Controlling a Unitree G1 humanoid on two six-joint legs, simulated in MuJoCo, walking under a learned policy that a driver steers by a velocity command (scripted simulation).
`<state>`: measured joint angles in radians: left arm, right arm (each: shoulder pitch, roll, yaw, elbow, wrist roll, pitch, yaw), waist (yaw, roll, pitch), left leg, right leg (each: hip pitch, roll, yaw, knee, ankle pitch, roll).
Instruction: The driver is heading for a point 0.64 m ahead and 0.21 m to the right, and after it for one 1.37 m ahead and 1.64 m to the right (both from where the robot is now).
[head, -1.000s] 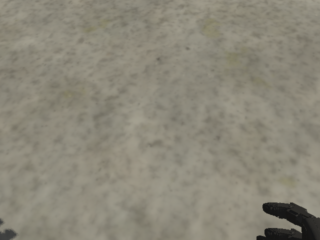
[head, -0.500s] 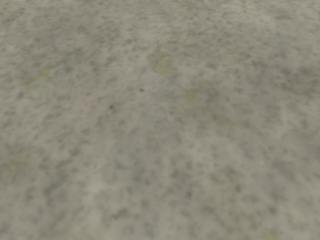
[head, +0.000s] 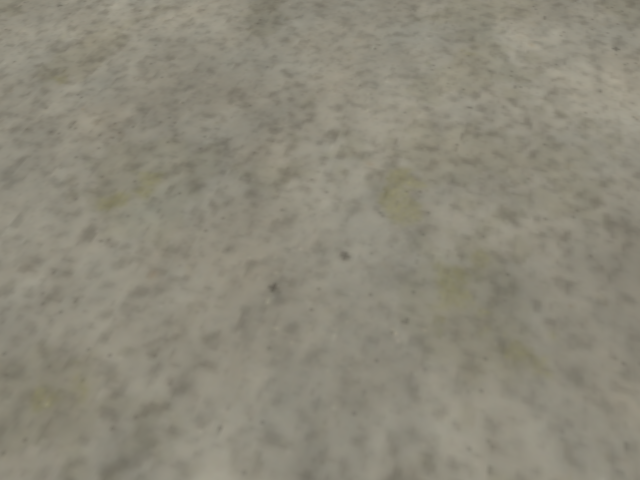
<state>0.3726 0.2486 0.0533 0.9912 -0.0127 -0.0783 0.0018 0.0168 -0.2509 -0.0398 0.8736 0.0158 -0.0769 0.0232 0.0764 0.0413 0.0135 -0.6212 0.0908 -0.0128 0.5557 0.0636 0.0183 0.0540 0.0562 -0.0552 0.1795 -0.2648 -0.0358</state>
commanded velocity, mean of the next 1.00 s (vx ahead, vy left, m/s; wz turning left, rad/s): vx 0.47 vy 0.00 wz -0.47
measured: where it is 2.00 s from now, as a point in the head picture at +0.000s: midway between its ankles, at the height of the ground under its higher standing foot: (430, 408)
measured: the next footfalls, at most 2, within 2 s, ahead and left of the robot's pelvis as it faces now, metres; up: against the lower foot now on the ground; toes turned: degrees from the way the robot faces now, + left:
left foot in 0.10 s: +0.24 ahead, +0.14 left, +0.00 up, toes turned +0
right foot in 0.64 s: +0.49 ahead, -0.15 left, +0.00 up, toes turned -22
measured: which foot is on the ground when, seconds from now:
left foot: up 0.00-0.08, down 0.10-0.66, up 0.68-1.00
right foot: down 0.00-0.10, up 0.12-0.62, down 0.64-1.00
